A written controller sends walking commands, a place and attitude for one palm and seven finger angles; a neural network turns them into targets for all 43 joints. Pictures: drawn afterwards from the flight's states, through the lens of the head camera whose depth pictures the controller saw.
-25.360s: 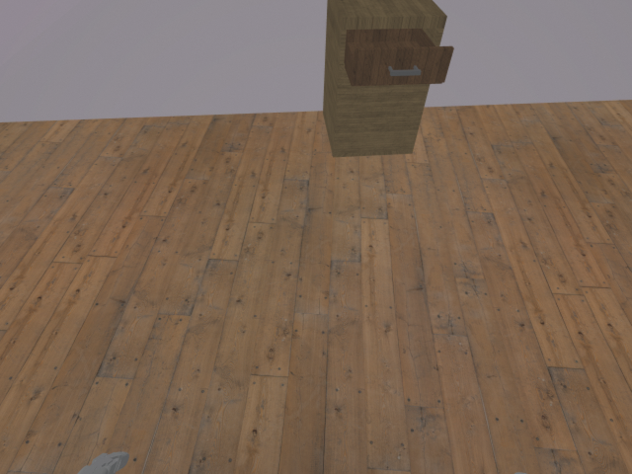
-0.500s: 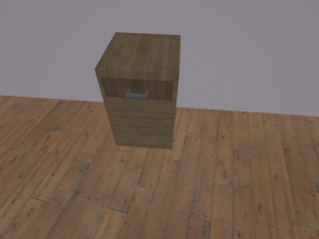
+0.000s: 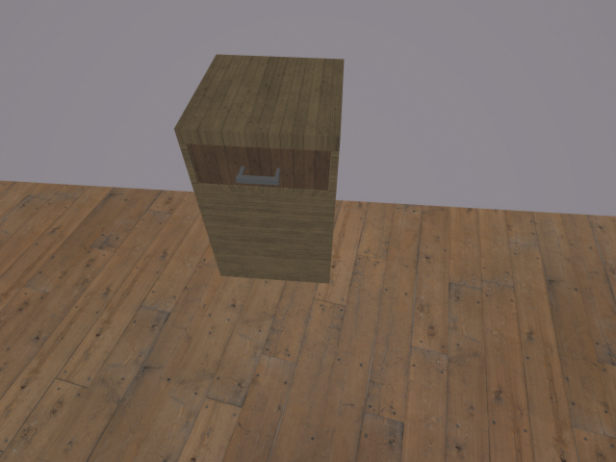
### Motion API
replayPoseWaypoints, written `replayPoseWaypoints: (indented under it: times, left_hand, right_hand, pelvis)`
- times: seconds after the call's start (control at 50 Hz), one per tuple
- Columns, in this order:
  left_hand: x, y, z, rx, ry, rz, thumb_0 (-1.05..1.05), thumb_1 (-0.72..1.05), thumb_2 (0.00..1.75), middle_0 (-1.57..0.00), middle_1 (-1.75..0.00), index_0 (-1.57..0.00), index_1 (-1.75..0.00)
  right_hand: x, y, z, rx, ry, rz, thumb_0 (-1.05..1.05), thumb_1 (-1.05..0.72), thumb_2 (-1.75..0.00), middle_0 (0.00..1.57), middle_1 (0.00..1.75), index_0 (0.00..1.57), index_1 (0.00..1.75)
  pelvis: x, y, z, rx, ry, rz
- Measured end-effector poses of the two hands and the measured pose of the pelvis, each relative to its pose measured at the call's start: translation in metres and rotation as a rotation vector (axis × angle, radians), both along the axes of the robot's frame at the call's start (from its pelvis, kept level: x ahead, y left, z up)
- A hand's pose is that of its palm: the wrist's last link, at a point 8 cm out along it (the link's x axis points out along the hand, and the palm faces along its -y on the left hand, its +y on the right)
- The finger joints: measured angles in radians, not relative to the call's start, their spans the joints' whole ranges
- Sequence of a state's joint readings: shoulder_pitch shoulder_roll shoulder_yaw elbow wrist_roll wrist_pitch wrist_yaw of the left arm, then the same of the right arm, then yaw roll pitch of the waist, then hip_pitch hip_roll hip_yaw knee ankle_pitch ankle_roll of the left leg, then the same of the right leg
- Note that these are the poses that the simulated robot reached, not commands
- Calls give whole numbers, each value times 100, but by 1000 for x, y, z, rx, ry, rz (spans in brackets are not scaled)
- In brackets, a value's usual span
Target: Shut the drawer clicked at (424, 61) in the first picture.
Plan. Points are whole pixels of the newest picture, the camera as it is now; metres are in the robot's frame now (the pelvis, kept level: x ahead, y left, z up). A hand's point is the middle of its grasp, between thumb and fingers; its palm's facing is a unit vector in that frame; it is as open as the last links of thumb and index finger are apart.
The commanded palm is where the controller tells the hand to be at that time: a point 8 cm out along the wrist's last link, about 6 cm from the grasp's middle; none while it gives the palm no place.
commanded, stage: look to check the result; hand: left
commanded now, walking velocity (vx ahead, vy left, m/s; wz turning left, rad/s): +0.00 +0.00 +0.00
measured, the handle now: (258, 175) +0.85 +0.19 -0.21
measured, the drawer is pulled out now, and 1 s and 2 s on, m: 0.00 0.00 0.00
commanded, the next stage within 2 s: stand and wait in 0.26 s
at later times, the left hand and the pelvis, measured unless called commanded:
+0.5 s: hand out of the picture -0.01 +0.14 -0.17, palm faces +0.06 -0.98 -0.17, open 7.4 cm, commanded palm none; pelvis +0.01 -0.01 +0.00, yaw +0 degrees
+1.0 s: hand out of the picture +0.00 +0.13 -0.17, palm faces +0.06 -0.98 -0.17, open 7.4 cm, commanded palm none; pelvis +0.02 -0.02 +0.00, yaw +0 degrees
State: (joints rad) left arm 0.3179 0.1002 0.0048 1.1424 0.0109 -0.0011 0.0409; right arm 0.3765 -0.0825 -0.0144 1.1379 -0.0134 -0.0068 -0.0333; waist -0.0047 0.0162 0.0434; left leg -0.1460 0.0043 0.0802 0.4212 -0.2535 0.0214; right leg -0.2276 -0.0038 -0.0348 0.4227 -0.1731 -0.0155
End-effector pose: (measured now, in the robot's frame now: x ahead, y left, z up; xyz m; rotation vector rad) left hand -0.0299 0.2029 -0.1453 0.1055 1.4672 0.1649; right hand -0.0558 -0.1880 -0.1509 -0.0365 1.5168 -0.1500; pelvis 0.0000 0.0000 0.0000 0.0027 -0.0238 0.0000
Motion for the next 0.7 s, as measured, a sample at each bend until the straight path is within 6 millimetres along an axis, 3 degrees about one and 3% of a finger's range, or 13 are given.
replayPoseWaypoints:
  times: [0.7]
  left_hand:
    - [19, -17, 1, 1, -8, 10, 1, 91, 89, -20, -30, -20, -30]
  right_hand:
    - [30, -19, -1, -7, -16, 21, 0, -91, -90, 20, 30, 20, 30]
  pelvis:
    - [17, -16, 1, -1, 5, 8]
